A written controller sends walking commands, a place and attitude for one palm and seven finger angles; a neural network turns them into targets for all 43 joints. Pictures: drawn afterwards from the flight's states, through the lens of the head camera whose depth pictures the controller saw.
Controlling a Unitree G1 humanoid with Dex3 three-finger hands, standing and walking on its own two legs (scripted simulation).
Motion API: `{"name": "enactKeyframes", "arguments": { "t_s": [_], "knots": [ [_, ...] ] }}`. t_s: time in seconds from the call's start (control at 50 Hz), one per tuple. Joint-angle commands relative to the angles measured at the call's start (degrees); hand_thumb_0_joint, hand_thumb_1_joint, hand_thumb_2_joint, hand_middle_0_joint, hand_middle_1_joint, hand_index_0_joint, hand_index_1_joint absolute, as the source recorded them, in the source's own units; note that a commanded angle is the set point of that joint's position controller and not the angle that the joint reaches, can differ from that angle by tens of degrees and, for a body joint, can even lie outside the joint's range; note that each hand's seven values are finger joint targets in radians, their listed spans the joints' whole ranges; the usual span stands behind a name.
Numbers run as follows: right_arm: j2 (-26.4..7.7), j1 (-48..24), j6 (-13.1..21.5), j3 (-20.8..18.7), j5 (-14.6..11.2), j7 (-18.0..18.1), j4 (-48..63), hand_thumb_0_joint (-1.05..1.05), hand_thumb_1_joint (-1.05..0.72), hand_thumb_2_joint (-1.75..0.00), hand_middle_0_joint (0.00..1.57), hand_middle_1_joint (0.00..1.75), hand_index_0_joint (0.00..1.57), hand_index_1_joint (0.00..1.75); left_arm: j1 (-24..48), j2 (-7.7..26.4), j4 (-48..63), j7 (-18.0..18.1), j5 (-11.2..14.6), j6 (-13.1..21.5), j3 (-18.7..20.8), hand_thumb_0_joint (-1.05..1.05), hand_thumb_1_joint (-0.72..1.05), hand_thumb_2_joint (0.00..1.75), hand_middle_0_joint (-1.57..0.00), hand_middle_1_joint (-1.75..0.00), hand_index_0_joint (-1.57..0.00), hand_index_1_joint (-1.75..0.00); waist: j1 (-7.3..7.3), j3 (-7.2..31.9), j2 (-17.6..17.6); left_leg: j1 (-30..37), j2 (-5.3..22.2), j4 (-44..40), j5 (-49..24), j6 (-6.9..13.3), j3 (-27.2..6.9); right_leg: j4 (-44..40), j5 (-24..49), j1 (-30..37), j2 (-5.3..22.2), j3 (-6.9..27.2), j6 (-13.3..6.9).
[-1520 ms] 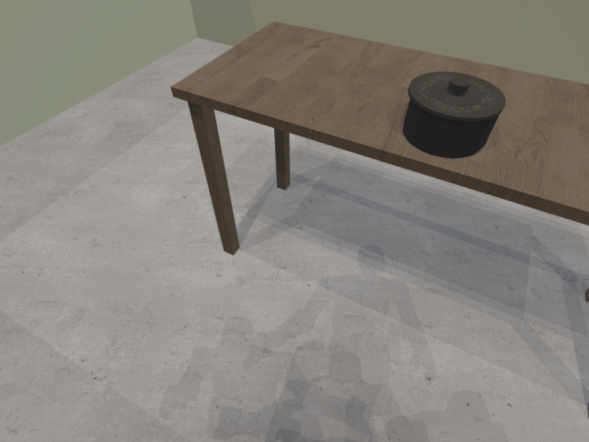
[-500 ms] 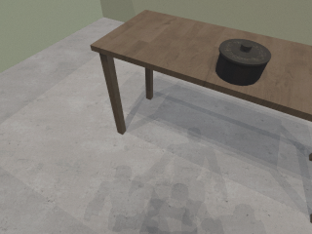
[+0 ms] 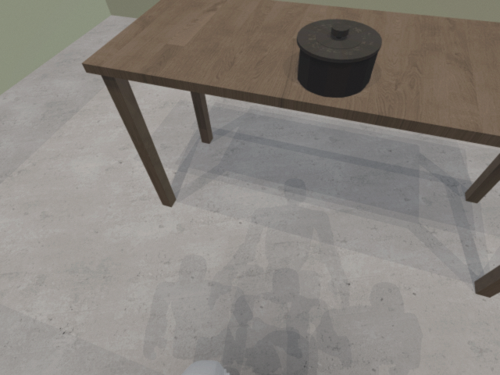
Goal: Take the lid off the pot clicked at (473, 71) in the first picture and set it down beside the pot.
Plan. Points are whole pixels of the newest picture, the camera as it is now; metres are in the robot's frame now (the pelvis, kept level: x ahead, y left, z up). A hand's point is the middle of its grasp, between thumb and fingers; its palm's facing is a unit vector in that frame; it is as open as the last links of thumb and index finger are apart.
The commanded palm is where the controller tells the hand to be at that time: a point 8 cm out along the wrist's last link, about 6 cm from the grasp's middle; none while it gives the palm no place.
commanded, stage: turn to face it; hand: left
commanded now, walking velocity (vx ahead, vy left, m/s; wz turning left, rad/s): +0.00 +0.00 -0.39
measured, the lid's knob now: (340, 29) +0.83 -0.14 +0.13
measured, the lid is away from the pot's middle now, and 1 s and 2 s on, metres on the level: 0.00 0.00 0.00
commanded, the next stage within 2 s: take the last steps up to it in 0.36 s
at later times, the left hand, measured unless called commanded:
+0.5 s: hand out of the picture +0.09 +0.26 -0.16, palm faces -0.13 -0.96 -0.23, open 7.4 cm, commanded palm none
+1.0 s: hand out of the picture +0.11 +0.21 -0.19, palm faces -0.28 -0.95 -0.10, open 7.4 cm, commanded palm none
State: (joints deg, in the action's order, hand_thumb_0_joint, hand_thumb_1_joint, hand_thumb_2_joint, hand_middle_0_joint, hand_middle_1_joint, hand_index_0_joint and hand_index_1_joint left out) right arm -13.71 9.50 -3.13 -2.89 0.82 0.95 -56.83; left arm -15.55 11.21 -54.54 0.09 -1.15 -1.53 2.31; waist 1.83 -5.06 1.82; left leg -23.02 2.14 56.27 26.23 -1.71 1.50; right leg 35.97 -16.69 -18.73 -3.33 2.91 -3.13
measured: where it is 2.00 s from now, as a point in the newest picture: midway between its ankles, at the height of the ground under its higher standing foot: (303, 344)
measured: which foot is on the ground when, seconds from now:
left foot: up 0.00-0.30, down 0.32-0.66, up 0.68-0.94, down 0.96-1.00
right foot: down 0.00-0.32, up 0.34-0.64, down 0.66-0.96, up 0.98-1.00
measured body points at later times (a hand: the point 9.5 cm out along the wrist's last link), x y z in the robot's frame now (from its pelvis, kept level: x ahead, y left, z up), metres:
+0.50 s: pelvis -0.01 +0.05 +0.01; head +0.02 +0.07 +0.46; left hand +0.10 +0.31 -0.14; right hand +0.00 -0.19 -0.12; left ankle +0.00 +0.17 -0.73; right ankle -0.03 -0.07 -0.67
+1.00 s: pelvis +0.09 +0.04 -0.01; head +0.10 +0.07 +0.44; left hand +0.13 +0.26 -0.18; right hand +0.02 -0.19 -0.14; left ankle +0.16 +0.13 -0.73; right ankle -0.03 -0.06 -0.70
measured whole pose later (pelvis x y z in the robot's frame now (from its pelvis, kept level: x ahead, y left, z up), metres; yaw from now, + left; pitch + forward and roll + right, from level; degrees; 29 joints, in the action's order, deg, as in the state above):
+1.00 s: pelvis +0.09 +0.04 -0.01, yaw -18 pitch -1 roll -2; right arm -9.4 19.1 3.5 -2.6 2.3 0.2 -57.6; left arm -21.3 9.8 -62.1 -1.1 -1.4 -0.3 3.3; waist -2.0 -0.5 -2.6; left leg -21.5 4.7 38.9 17.8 1.7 6.5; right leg 46.3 -27.0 -13.5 -0.5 0.2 -2.7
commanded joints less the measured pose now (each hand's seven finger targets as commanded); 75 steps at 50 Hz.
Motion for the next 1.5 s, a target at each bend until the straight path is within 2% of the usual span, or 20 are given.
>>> {"name": "enactKeyframes", "arguments": {
  "t_s": [0.0, 0.24, 0.26, 0.3, 0.32, 0.42, 0.52, 0.58, 0.6, 0.64, 0.66, 0.74, 0.9, 0.94, 0.96, 1.1, 1.32, 1.38, 1.42, 1.48],
  "knots": [
    [-4.77, -0.50, 2.37, -1.53, -0.03, 0.37, 4.94, 0.00, -0.90, -0.90, 0.20, 0.30, 0.20, 0.30, -1.26, 11.61, 4.79, 1.31, 0.03, 1.28, 3.21, 0.00, 0.90, 0.90, -0.20, -0.30, -0.20, -0.30, -1.08, 7.22, -8.09, -5.76, 1.05, 5.19, -3.47, -0.92, -3.21, -17.87, 13.99, 7.56, 15.01, 21.40, -7.88],
    [-2.46, 5.43, 3.78, -1.00, -0.96, 1.34, 4.32, 0.00, -0.90, -0.90, 0.20, 0.30, 0.20, 0.30, -0.24, 11.50, 4.67, 1.20, -0.06, 0.37, 4.04, 0.00, 0.90, 0.90, -0.20, -0.30, -0.20, -0.30, -2.70, 9.59, -10.52, 12.16, -2.20, -28.04, -9.96, 0.59, -1.28, -14.40, 16.20, 3.58, 10.49, 21.22, -4.25],
    [-3.40, 7.04, 4.20, -1.09, -1.03, 1.51, 3.80, 0.00, -0.90, -0.90, 0.20, 0.30, 0.20, 0.30, 0.35, 10.10, 4.95, 1.16, 0.12, 0.26, 3.73, 0.00, 0.90, 0.90, -0.20, -0.30, -0.20, -0.30, -3.44, 9.12, -8.23, 18.51, -0.48, -33.40, -12.29, 1.04, -2.61, -12.00, 11.87, -1.84, 7.79, 18.60, -2.13],
    [-11.12, 7.74, 4.37, -2.26, 0.21, 1.57, 5.33, 0.00, -0.90, -0.90, 0.20, 0.30, 0.20, 0.30, 0.85, 5.79, 7.11, 0.36, 0.25, 0.24, 2.81, 0.00, 0.90, 0.90, -0.20, -0.30, -0.20, -0.30, -3.67, 5.28, 14.21, 20.84, 19.40, -43.75, -12.46, 9.49, -24.45, 6.12, -11.54, -16.57, -2.90, 3.91, 3.62],
    [-10.20, 6.02, 4.10, -2.01, 0.48, 1.43, 6.04, 0.00, -0.90, -0.90, 0.20, 0.30, 0.20, 0.30, 2.94, 7.53, 7.11, 0.39, -0.30, 0.09, 3.25, 0.00, 0.90, 0.90, -0.20, -0.30, -0.20, -0.30, -3.74, 2.91, 10.17, 12.29, 22.04, -44.87, -10.80, 12.63, -25.00, 16.38, -13.00, -14.65, -0.06, 2.62, 4.70],
    [-6.40, 1.38, 4.41, -0.65, 0.67, 1.60, 5.93, 0.00, -0.90, -0.90, 0.20, 0.30, 0.20, 0.30, -0.18, 5.74, 3.87, -0.80, -0.08, -0.55, 2.70, 0.00, 0.90, 0.90, -0.20, -0.30, -0.20, -0.30, -0.39, 3.85, 7.66, 12.18, 11.30, -39.05, -27.90, 10.25, -6.22, 21.11, -6.18, -10.76, 2.96, -1.30, 5.49],
    [-8.83, 9.84, 4.49, -1.80, 1.20, 1.16, 1.96, 0.00, -0.90, -0.90, 0.20, 0.30, 0.20, 0.30, 5.44, 4.26, 5.37, -1.82, -0.23, 0.22, 1.50, 0.00, 0.90, 0.90, -0.20, -0.30, -0.20, -0.30, -4.71, 3.94, 7.66, 15.51, 15.42, -39.75, -16.91, 11.30, -8.79, 4.61, -8.59, -5.03, 3.65, -5.40, 3.98],
    [-9.14, 9.95, 4.70, -1.96, 1.06, 0.90, 1.02, 0.00, -0.90, -0.90, 0.20, 0.30, 0.20, 0.30, 2.33, 4.44, 3.92, -2.39, -0.39, 0.93, 1.91, 0.00, 0.90, 0.90, -0.20, -0.30, -0.20, -0.30, -2.66, 3.30, 4.39, 9.48, 14.61, -36.49, -7.46, 9.30, -7.67, -6.70, -2.95, 5.29, 2.27, -7.18, 2.62],
    [-8.07, 9.63, 4.73, -1.71, 0.86, 0.73, 0.86, 0.00, -0.90, -0.90, 0.20, 0.30, 0.20, 0.30, -1.23, 5.44, 2.41, -2.22, -0.44, 1.29, 2.23, 0.00, 0.90, 0.90, -0.20, -0.30, -0.20, -0.30, -0.99, 4.10, 1.30, 4.68, 12.14, -31.24, -3.83, 7.32, -5.20, -12.05, -0.92, 12.89, 2.28, -6.29, 1.62],
    [-1.92, 5.34, 5.19, 0.20, 0.08, 0.05, 4.01, 0.00, -0.90, -0.90, 0.20, 0.30, 0.20, 0.30, -11.32, 13.88, -0.97, -0.69, -0.39, 2.35, 3.95, 0.00, 0.90, 0.90, -0.20, -0.30, -0.20, -0.30, 3.79, 4.32, -19.73, -18.87, 0.39, -5.07, 10.40, 1.34, 7.73, -24.88, -11.97, 28.17, 22.27, 23.27, -8.52],
    [-4.37, 1.26, 4.85, -0.46, 0.69, -0.09, 5.22, 0.00, -0.90, -0.90, 0.20, 0.30, 0.20, 0.30, -14.27, 13.50, -1.80, 0.20, 0.34, 2.45, 3.93, 0.00, 0.90, 0.90, -0.20, -0.30, -0.20, -0.30, 5.26, 3.53, -14.37, -20.81, 2.47, 3.12, 9.74, 2.21, 1.52, -26.75, -18.01, 24.00, 25.31, 26.23, -12.02],
    [-1.99, 4.60, 4.51, -1.00, 0.92, -1.29, 2.56, 0.00, -0.90, -0.90, 0.20, 0.30, 0.20, 0.30, -2.81, 8.43, -0.12, 0.82, -0.39, 3.73, 2.59, 0.00, 0.90, 0.90, -0.20, -0.30, -0.20, -0.30, -2.29, -0.66, -7.26, -12.53, 5.49, 3.56, -2.11, 1.31, 1.15, -25.34, -10.66, 7.73, 18.89, 12.46, -10.38],
    [-0.56, 19.46, 6.40, -1.12, 0.75, -0.95, -2.08, 0.00, -0.90, -0.90, 0.20, 0.30, 0.20, 0.30, -1.94, 7.00, -2.67, -0.20, -0.06, 3.69, 2.43, 0.00, 0.90, 0.90, -0.20, -0.30, -0.20, -0.30, -7.92, 1.28, -1.95, 17.65, 0.80, -24.14, -9.91, 1.45, 6.00, -10.68, -9.08, -4.69, 9.89, 0.95, -5.36],
    [-10.67, 30.31, 7.18, -3.13, 1.82, 0.59, -4.10, 0.00, -0.90, -0.90, 0.20, 0.30, 0.20, 0.30, -4.16, 1.09, -0.44, -1.28, 0.31, 3.42, 1.57, 0.00, 0.90, 0.90, -0.20, -0.30, -0.20, -0.30, -9.55, 4.16, 21.26, 26.22, 23.83, -47.09, 12.28, 9.84, -33.37, 23.92, -15.07, -20.34, -0.54, -6.94, -0.28],
    [-11.58, 28.80, 6.61, -3.02, 1.42, 1.19, -3.82, 0.00, -0.90, -0.90, 0.20, 0.30, 0.20, 0.30, -0.87, 3.51, 1.26, -1.50, -0.51, 3.29, 1.91, 0.00, 0.90, 0.90, -0.20, -0.30, -0.20, -0.30, -9.13, 2.34, 13.15, 21.72, 27.09, -50.88, 20.83, 13.57, -40.42, 32.49, -13.19, -23.45, 2.93, -0.78, -1.26],
    [-1.03, 17.17, 8.82, -0.30, 0.23, 1.47, -3.77, 0.00, -0.90, -0.90, 0.20, 0.30, 0.20, 0.30, -3.02, 0.54, -2.16, -2.61, -0.73, 1.98, 2.01, 0.00, 0.90, 0.90, -0.20, -0.30, -0.20, -0.30, -1.87, -0.41, 4.47, 12.49, 14.20, -48.13, -11.67, 9.60, -5.44, 29.38, 7.16, -19.31, 9.10, -2.63, 2.50],
    [-1.78, 20.07, 7.60, -1.45, 1.06, 0.77, -5.71, 0.00, -0.90, -0.90, 0.20, 0.30, 0.20, 0.30, 9.88, -0.08, 2.12, -2.51, -0.30, 3.26, 1.94, 0.00, 0.90, 0.90, -0.20, -0.30, -0.20, -0.30, -5.65, -1.64, 6.17, 16.45, 14.70, -44.11, -21.09, 10.04, -0.02, -0.03, 6.63, -10.57, 8.58, -9.47, 3.18],
    [-1.53, 17.74, 6.97, -1.54, 0.64, 0.39, -5.91, 0.00, -0.90, -0.90, 0.20, 0.30, 0.20, 0.30, -5.20, 3.79, -2.97, -1.81, -0.54, 4.41, 3.19, 0.00, 0.90, 0.90, -0.20, -0.30, -0.20, -0.30, 1.41, 6.57, 0.14, 9.60, 9.62, -25.19, -24.62, 5.93, 4.18, -7.46, 8.20, 15.09, 5.56, -10.50, 1.39],
    [2.87, 18.42, 6.58, -0.16, -0.52, 0.00, -3.22, 0.00, -0.90, -0.90, 0.20, 0.30, 0.20, 0.30, -17.31, 14.45, -6.03, -0.28, 0.02, 5.23, 5.27, 0.00, 0.90, 0.90, -0.20, -0.30, -0.20, -0.30, 4.01, 16.60, -19.95, -11.81, -0.82, 9.99, 10.12, 2.47, 5.09, -18.93, 8.26, 33.16, 28.98, 21.97, -7.45],
    [1.75, 11.40, 5.71, -0.93, 0.23, 0.10, -1.96, 0.00, -0.90, -0.90, 0.20, 0.30, 0.20, 0.30, -4.29, 6.73, -3.12, 0.95, 0.33, 4.60, 3.51, 0.00, 0.90, 0.90, -0.20, -0.30, -0.20, -0.30, 0.59, 6.90, -11.69, -13.63, 5.79, 18.53, -0.91, 3.35, -1.35, -23.37, -0.98, 14.18, 25.32, 13.71, -8.47]
  ]
}}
